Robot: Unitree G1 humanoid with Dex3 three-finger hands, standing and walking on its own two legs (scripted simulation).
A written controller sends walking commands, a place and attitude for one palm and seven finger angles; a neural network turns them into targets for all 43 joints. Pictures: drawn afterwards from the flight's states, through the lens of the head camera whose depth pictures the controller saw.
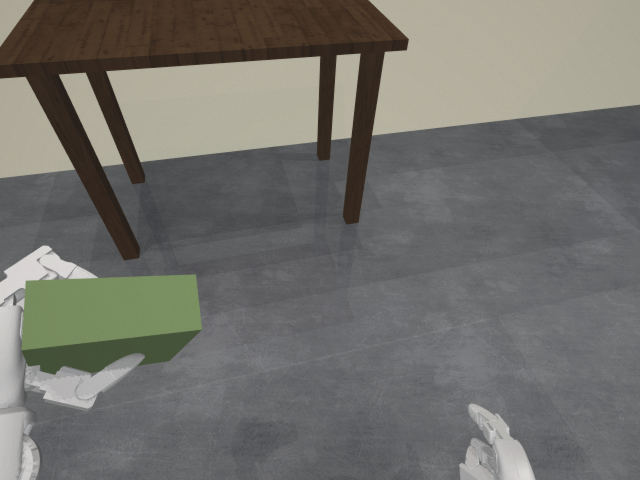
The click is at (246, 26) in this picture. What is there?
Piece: table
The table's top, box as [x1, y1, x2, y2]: [0, 0, 408, 78]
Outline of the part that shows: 0,78 403,50 406,49 408,39 368,0 34,0 0,46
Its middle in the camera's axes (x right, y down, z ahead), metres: -0.36 -0.73 +1.26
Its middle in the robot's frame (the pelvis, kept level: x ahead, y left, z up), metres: +1.42 +0.43 +0.03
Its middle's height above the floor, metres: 0.80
